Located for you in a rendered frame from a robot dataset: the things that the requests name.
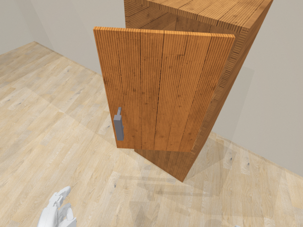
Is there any cupboard door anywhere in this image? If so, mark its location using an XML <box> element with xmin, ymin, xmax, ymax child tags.
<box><xmin>93</xmin><ymin>26</ymin><xmax>235</xmax><ymax>152</ymax></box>

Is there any handle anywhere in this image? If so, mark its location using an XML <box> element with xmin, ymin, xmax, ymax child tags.
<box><xmin>114</xmin><ymin>107</ymin><xmax>124</xmax><ymax>141</ymax></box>

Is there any robot left hand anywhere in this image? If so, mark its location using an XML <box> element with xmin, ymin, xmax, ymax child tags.
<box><xmin>36</xmin><ymin>186</ymin><xmax>76</xmax><ymax>227</ymax></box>

